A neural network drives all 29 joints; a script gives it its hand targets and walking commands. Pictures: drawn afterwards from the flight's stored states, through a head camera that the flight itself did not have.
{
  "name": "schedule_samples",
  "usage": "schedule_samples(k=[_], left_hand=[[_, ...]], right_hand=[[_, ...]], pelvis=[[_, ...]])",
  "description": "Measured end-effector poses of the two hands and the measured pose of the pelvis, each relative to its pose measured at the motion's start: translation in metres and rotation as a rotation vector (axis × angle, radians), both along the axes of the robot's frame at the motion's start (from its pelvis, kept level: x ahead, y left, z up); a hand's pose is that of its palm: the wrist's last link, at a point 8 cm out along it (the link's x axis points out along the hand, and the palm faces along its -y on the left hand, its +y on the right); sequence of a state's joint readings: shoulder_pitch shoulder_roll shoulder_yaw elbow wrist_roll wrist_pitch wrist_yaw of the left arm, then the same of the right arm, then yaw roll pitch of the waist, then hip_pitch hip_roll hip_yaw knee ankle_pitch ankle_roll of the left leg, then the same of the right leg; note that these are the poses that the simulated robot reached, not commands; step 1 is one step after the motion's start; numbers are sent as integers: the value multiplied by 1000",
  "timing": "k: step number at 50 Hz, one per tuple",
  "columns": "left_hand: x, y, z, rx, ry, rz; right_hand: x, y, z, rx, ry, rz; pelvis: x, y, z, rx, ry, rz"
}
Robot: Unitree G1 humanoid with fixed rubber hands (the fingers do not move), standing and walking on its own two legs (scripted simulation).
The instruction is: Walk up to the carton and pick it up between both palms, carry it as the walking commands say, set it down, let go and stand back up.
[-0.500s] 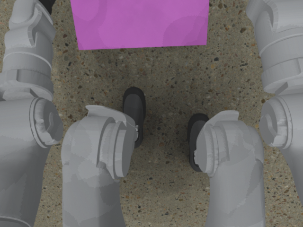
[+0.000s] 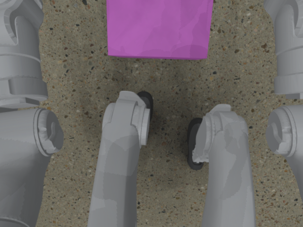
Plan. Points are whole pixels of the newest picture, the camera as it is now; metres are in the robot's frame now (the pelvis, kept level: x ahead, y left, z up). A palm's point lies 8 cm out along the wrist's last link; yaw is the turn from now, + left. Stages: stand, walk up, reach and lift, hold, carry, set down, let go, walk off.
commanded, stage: set down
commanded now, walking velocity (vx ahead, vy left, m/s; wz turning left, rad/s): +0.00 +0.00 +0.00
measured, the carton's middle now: (160, 3) +0.57 +0.09 -0.36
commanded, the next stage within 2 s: let go in 0.82 s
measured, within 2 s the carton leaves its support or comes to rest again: neither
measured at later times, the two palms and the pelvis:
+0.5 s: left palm out of the picture +0.51 +0.30 +0.03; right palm out of the picture +0.60 -0.11 +0.05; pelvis +0.02 -0.01 +0.12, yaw +1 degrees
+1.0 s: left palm out of the picture +0.48 +0.31 +0.08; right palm out of the picture +0.56 -0.13 +0.10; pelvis +0.02 -0.01 +0.21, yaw +1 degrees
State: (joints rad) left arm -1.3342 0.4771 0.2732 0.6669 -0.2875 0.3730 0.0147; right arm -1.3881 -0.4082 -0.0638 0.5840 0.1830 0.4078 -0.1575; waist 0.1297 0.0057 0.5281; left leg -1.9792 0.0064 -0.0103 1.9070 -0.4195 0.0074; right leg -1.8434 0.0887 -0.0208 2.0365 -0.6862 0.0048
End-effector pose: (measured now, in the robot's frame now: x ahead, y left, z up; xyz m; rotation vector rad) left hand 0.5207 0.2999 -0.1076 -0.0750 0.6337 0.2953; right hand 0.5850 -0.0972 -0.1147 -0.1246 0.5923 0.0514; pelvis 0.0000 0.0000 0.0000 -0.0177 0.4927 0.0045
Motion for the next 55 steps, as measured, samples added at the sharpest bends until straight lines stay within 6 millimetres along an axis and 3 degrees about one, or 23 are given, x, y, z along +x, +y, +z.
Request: schedule_samples(k=[3, 8, 13, 16, 25, 34, 39, 42, 49, 52, 55], left_hand=[[5, -6, 25, -22, -11, -5], [10, -6, 43, 31, 14, -30], [0, -5, 43, 80, 67, -45], [-11, -3, 49, 51, 118, -31], [-6, 3, 139, 26, 8, -12], [-5, 6, 196, 67, -28, -29], [-8, 4, 223, 59, -36, -27], [-14, 7, 221, 26, -10, -8], [-38, 10, 191, 33, 112, -31], [-56, 7, 187, 72, 135, -99], [-78, 2, 203, 119, 162, -192]], right_hand=[[3, -15, 30, -80, 0, -9], [-1, -42, 40, -133, 118, -58], [-2, -32, 50, -36, 79, -46], [0, -18, 70, 14, 49, -19], [12, -17, 161, -84, 4, 3], [-12, -30, 171, -88, 112, -45], [-11, -29, 206, -67, 58, -41], [-8, -32, 222, -116, 52, -31], [-16, -36, 219, -160, 111, -16], [-37, -35, 213, -139, 103, -11], [-73, -39, 213, -131, 142, -33]], pelvis=[[2, -1, 16, 2, -16, 2], [8, -3, 36, 6, 23, 2], [10, -4, 63, 10, -15, 3], [14, -6, 76, 14, -11, 4], [21, -9, 121, 23, -87, 15], [16, -4, 167, 14, -90, 16], [13, -5, 183, 16, -114, 16], [14, -7, 187, 19, -95, 16], [23, -7, 204, 21, -85, 16], [27, -4, 217, 17, -137, 17], [36, -1, 227, 13, -159, 17]])
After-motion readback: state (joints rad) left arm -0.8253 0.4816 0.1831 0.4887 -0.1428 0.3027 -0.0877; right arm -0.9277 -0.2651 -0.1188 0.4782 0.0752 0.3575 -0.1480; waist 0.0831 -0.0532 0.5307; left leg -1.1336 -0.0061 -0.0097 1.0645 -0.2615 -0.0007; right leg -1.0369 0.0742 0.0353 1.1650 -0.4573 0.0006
